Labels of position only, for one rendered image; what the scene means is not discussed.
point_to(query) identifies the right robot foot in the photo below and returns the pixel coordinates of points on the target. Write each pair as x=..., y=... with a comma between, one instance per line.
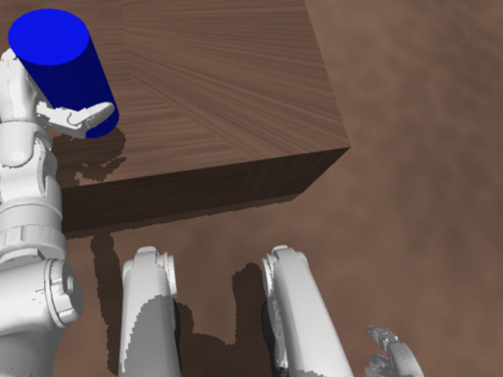
x=269, y=338

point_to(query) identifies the can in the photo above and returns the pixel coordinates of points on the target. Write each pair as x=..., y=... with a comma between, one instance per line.
x=56, y=49

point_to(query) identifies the left robot hand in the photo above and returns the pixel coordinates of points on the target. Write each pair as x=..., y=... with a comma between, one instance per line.
x=22, y=100

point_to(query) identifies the right robot hand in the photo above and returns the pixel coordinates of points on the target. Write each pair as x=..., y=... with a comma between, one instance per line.
x=400, y=362

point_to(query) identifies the left robot arm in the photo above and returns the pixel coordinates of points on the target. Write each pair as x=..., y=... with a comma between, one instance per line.
x=39, y=294

